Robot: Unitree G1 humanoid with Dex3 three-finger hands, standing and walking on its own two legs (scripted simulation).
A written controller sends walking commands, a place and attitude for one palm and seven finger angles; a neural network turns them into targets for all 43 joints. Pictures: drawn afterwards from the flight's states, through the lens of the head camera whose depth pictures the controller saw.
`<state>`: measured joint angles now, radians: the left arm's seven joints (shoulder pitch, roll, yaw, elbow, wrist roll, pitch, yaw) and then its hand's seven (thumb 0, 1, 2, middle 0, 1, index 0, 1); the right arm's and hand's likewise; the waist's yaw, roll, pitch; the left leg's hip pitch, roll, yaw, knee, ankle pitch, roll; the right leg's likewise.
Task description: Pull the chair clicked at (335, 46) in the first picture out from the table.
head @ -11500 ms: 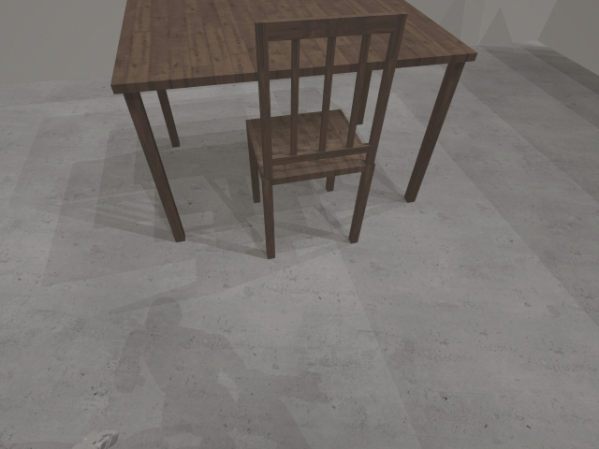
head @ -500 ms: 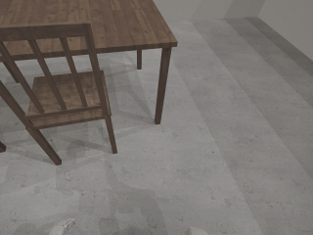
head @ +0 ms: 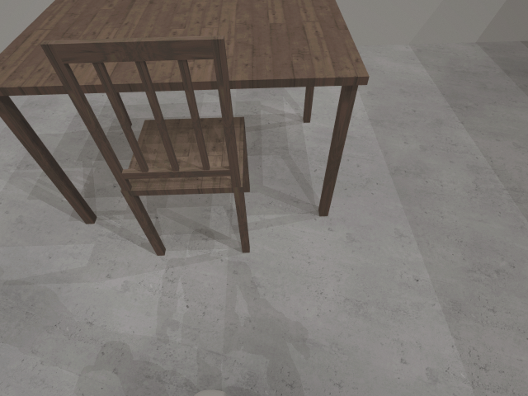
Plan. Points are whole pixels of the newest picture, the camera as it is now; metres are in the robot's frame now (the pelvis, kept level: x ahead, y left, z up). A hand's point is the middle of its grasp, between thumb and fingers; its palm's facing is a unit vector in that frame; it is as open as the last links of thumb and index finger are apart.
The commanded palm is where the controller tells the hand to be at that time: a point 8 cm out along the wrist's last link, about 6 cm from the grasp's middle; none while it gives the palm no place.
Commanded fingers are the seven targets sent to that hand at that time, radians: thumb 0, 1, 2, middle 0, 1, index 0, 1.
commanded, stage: take the last steps up to it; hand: left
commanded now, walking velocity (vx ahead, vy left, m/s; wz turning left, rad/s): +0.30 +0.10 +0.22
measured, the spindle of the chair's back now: (160, 123) +0.76 +0.34 -0.07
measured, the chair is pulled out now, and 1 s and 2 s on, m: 0.00 0.00 0.00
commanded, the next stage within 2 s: come to a stop and stand still in 0.98 s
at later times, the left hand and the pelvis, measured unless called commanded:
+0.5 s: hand out of the picture +0.13 +0.24 -0.17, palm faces +0.09 -0.98 -0.18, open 7.4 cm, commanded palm none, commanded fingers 0.00 0.90 0.90 -0.20 -0.30 -0.20 -0.30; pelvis +0.08 +0.05 +0.00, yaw +4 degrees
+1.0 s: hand (170, 341) +0.23 +0.20 -0.16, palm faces +0.18 -0.96 -0.21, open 7.2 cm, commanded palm none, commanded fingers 0.00 0.90 0.90 -0.20 -0.30 -0.20 -0.30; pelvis +0.24 +0.02 +0.01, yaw +6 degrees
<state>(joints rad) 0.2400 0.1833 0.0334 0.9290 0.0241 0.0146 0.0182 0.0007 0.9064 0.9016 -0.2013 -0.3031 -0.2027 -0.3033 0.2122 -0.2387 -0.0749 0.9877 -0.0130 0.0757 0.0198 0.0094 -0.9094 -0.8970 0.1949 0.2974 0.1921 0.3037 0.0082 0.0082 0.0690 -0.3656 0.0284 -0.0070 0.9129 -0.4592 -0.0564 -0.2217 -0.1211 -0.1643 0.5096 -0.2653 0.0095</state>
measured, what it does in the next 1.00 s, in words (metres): walks ahead: left foot, then right foot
